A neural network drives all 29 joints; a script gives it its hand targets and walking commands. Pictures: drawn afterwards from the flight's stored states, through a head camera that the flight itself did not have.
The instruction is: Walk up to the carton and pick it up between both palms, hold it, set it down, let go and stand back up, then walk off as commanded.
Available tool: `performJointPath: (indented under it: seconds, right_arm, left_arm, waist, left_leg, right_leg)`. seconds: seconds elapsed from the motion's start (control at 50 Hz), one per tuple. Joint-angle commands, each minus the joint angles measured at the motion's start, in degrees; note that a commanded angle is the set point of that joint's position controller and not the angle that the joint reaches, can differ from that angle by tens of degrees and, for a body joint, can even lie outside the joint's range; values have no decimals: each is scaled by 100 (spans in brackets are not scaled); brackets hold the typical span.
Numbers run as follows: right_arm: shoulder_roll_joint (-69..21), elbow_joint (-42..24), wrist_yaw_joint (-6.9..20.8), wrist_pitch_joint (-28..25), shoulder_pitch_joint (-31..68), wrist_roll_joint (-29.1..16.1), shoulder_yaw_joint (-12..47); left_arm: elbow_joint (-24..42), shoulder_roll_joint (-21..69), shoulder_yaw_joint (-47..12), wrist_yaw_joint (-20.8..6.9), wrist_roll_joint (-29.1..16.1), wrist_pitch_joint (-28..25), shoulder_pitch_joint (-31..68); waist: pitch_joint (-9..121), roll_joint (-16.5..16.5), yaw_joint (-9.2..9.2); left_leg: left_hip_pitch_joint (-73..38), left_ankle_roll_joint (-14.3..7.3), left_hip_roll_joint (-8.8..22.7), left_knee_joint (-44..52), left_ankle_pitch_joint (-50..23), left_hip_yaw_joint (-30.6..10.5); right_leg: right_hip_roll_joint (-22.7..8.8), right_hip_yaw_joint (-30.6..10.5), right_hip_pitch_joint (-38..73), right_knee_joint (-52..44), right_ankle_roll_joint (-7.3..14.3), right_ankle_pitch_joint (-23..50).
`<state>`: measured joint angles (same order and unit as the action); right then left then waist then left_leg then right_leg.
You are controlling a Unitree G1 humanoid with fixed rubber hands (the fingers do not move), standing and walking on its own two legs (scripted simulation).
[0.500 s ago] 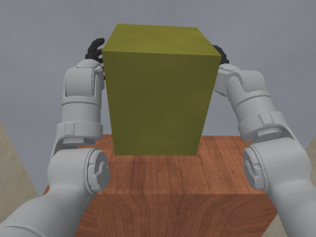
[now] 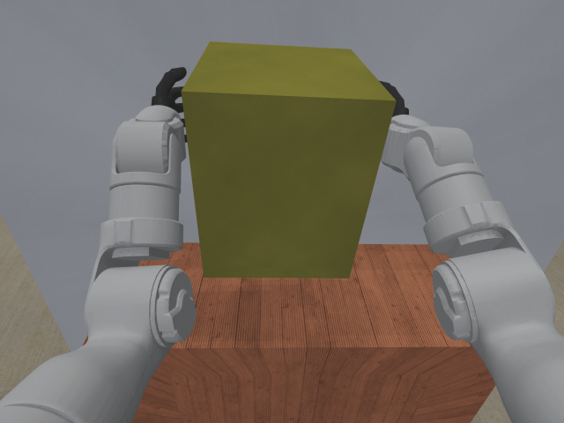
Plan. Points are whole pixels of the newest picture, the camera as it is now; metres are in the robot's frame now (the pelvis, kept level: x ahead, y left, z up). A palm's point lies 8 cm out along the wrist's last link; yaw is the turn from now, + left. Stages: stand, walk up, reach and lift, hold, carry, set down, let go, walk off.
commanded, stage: hold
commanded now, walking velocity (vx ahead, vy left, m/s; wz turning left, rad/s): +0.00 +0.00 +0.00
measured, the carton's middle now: (279, 160) +0.37 +0.01 +0.28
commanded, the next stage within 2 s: none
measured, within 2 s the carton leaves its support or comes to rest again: neither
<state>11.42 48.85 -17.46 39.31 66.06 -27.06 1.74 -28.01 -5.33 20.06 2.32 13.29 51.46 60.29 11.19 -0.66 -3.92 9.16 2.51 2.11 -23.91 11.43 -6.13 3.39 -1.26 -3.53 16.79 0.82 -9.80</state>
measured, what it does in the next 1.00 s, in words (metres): stands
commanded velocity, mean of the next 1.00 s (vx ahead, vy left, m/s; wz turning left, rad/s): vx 0.00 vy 0.00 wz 0.00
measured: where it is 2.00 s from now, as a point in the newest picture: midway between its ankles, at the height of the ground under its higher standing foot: outside the picture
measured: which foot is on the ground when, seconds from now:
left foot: down 0.00-1.00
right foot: down 0.00-1.00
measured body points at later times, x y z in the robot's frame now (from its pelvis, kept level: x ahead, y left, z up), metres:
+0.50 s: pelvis +0.00 +0.00 +0.00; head -0.10 +0.01 +0.44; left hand +0.38 +0.16 +0.33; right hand +0.38 -0.14 +0.32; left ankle +0.02 +0.14 -0.75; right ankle +0.00 -0.11 -0.75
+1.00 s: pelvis +0.00 +0.00 +0.00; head -0.09 +0.02 +0.44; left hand +0.39 +0.15 +0.33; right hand +0.39 -0.14 +0.31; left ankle +0.02 +0.14 -0.75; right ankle +0.00 -0.11 -0.75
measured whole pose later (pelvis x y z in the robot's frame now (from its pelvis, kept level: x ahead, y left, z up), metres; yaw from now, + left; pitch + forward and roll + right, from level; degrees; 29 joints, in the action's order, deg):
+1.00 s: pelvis +0.00 +0.00 +0.00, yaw -1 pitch -3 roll -2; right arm 12.4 48.8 -17.2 39.6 66.0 -28.2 3.3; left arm -28.6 -5.3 19.5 3.1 12.6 51.1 60.6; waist 11.4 -0.8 -3.6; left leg 9.7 2.3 2.1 -24.2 12.0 -5.7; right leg 3.6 -2.4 -3.9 16.4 0.6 -9.8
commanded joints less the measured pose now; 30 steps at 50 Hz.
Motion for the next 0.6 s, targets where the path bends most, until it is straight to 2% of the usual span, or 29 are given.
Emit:
performJointPath:
  seconds: [0.0,0.02,0.06,0.08,0.1,0.12,0.14,0.16,0.18,0.2,0.22,0.24,0.26,0.28,0.3,0.32,0.34,0.36,0.38,0.4,0.42,0.44,0.46,0.48,0.5,0.52,0.54,0.56,0.58]
  right_arm:
    - [-3713,-1781,855,-122,4960,-1031,854]
    - [-3758,-1879,863,-140,5077,-1058,925]
    - [-3760,-2007,820,-161,5259,-963,846]
    - [-3753,-1507,826,-98,5088,-850,658]
    - [-3765,-1503,858,-129,5222,-816,660]
    - [-3729,-1145,882,-107,4904,-848,507]
    - [-3789,-1261,898,-135,4988,-886,637]
    - [-3822,-1860,884,-202,5336,-940,802]
    - [-3879,-1717,907,-186,5326,-1008,854]
    - [-3911,-1827,874,-194,5352,-1025,902]
    - [-3786,-1826,859,-206,5231,-1010,925]
    - [-3733,-1672,860,-192,5155,-975,741]
    - [-3745,-1415,851,-154,5040,-886,710]
    - [-3706,-1306,866,-159,5041,-838,591]
    - [-3566,-935,880,-103,4855,-681,396]
    - [-3666,-933,863,-107,4742,-675,414]
    - [-3693,-1112,855,-129,5028,-711,545]
    - [-3703,-1323,856,-190,5067,-757,459]
    - [-3860,-1820,837,-252,5356,-890,701]
    - [-3821,-1929,817,-247,5550,-974,734]
    - [-3858,-2048,783,-255,5647,-997,796]
    - [-3757,-1925,768,-226,5413,-960,823]
    - [-3624,-1575,762,-149,5313,-863,707]
    - [-3593,-1688,767,-212,5225,-777,657]
    - [-3804,-1633,773,-192,5113,-833,679]
    - [-3689,-1635,744,-159,5013,-884,627]
    - [-3803,-1907,716,-195,5033,-882,729]
    - [-3849,-1876,700,-154,5048,-968,759]
    - [-3925,-2382,693,-222,5304,-1149,1009]
  left_arm:
    - [656,3507,-1811,-770,-1091,-509,4598]
    - [716,3545,-1869,-741,-1138,-542,4697]
    - [353,3341,-1684,-750,-1141,-520,4642]
    - [221,3379,-1667,-744,-1036,-521,4868]
    - [177,3395,-1587,-745,-967,-521,4781]
    - [334,3598,-1705,-741,-1065,-573,4911]
    - [227,3428,-1569,-725,-1003,-570,4842]
    - [337,3514,-1697,-723,-1097,-590,4728]
    - [273,3451,-1585,-711,-1083,-625,4802]
    - [362,3442,-1673,-685,-1071,-601,4790]
    - [392,3476,-1771,-676,-1108,-588,4718]
    - [462,3570,-1849,-688,-1127,-614,4913]
    - [262,3440,-1557,-692,-1015,-598,4755]
    - [25,3413,-1456,-720,-928,-588,4628]
    - [-141,3370,-1374,-765,-896,-558,4681]
    - [-139,3192,-1258,-803,-817,-538,4474]
    - [-158,3210,-1274,-836,-934,-575,4560]
    - [69,3454,-1617,-837,-1107,-645,4789]
    - [385,3463,-1704,-799,-1251,-689,4949]
    - [141,3455,-1669,-765,-1240,-693,4926]
    - [355,3537,-1673,-747,-1213,-688,5001]
    - [216,3440,-1617,-741,-1117,-621,4707]
    - [-111,3269,-1392,-776,-974,-572,4539]
    - [9,3388,-1543,-803,-994,-581,4539]
    - [163,3385,-1544,-806,-1010,-627,4664]
    - [161,3416,-1599,-816,-1070,-616,4662]
    - [186,3456,-1598,-836,-1060,-610,4468]
    - [458,3494,-1816,-832,-1167,-618,4673]
    - [667,3499,-1884,-810,-1283,-634,4706]
  waist:
    - [1809,-227,4]
    - [1957,-247,31]
    - [1761,-130,70]
    - [1438,-297,20]
    - [1502,-156,70]
    - [1410,-399,-62]
    - [1624,-202,77]
    - [1929,-121,67]
    - [1872,-148,179]
    - [2052,-85,168]
    - [2109,-342,160]
    - [2043,-421,-31]
    - [1749,-172,100]
    - [1498,-225,71]
    - [1218,-234,-52]
    - [1379,21,23]
    - [1277,146,76]
    - [1642,-98,-137]
    - [2160,-22,22]
    - [2224,-105,-18]
    - [2137,-107,41]
    - [2049,-120,17]
    - [1584,-67,87]
    - [1660,-239,-21]
    - [1709,-121,-23]
    - [1610,-176,-103]
    - [1871,-124,-57]
    - [2163,-162,-151]
    - [2510,-134,23]
  left_leg:
    - [-428,80,-358,365,-1103,354]
    - [-434,114,-358,376,-1124,326]
    - [-286,18,-414,287,-1042,343]
    - [-190,84,-442,369,-635,372]
    - [-168,61,-399,422,-703,338]
    - [-154,125,-361,450,-709,313]
    - [-279,60,-386,451,-714,362]
    - [-358,49,-404,378,-1080,337]
    - [-297,3,-416,368,-962,342]
    - [-376,-1,-434,310,-1116,336]
    - [-441,74,-448,264,-1214,390]
    - [-464,130,-422,292,-1099,335]
    - [-352,28,-415,343,-973,339]
    - [-241,25,-414,430,-597,353]
    - [-257,43,-340,470,-433,317]
    - [-258,-8,-372,471,-543,349]
    - [-129,-57,-389,501,-549,382]
    - [-167,47,-368,460,-542,333]
    - [-371,-7,-404,326,-974,336]
    - [-468,19,-437,228,-1138,340]
    - [-492,16,-452,203,-1345,330]
    - [-463,-2,-448,179,-1339,286]
    - [-430,3,-417,260,-1015,331]
    - [-324,17,-374,326,-826,329]
    - [-393,-4,-408,335,-816,351]
    - [-271,42,-397,360,-716,324]
    - [-446,14,-445,286,-971,348]
    - [-522,53,-450,231,-1235,338]
    - [-677,42,-466,64,-1589,296]
  right_leg:
    - [258,-48,320,-187,-313,1001]
    - [304,-13,350,-166,-280,1016]
    - [195,-108,273,-198,-323,1114]
    - [149,-62,77,-229,-334,668]
    - [212,-21,60,-227,-325,576]
    - [207,-50,97,-237,-272,653]
    - [225,-38,106,-255,-300,623]
    - [232,-32,196,-223,-355,959]
    - [217,-71,102,-228,-353,782]
    - [224,-48,269,-162,-380,1025]
    - [239,-77,219,-167,-324,1087]
    - [226,-32,119,-193,-329,967]
    - [194,-123,116,-260,-342,795]
    - [172,-54,-50,-328,-335,447]
    - [125,-104,-150,-335,-318,364]
    - [137,-88,88,-322,-339,464]
    - [165,-74,11,-339,-374,465]
    - [175,-40,210,-271,-333,579]
    - [184,-57,304,-213,-387,979]
    - [162,-73,229,-246,-369,1124]
    - [203,-84,256,-209,-392,1262]
    - [196,-86,240,-194,-378,1328]
    - [183,-86,31,-305,-365,966]
    - [148,-133,107,-311,-324,768]
    - [159,-59,148,-270,-368,840]
    - [153,-95,203,-302,-346,729]
    - [102,-110,297,-261,-412,1198]
    - [159,-56,377,-197,-405,1477]
    - [171,-93,455,-155,-431,1724]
